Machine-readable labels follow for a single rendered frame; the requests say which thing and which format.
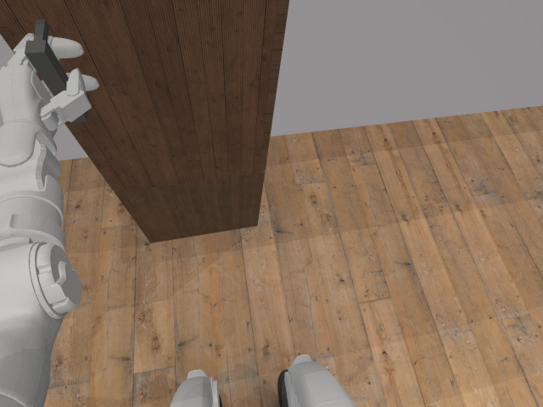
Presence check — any cupboard door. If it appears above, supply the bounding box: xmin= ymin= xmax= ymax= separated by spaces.
xmin=0 ymin=0 xmax=278 ymax=192

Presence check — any robot left hand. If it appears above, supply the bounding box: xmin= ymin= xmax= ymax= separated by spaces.
xmin=0 ymin=33 xmax=99 ymax=139

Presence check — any left robot upper arm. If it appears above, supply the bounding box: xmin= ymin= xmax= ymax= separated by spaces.
xmin=0 ymin=242 xmax=81 ymax=407

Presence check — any robot right thigh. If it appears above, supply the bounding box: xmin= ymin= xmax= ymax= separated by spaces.
xmin=284 ymin=361 xmax=356 ymax=407

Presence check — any robot left forearm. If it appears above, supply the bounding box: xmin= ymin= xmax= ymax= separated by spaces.
xmin=0 ymin=122 xmax=65 ymax=252

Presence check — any robot left thigh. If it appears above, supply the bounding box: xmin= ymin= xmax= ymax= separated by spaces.
xmin=170 ymin=376 xmax=220 ymax=407

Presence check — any robot thigh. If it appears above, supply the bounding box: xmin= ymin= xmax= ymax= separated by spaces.
xmin=170 ymin=376 xmax=220 ymax=407
xmin=284 ymin=361 xmax=356 ymax=407

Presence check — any handle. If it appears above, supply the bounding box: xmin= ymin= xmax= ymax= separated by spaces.
xmin=25 ymin=20 xmax=88 ymax=123

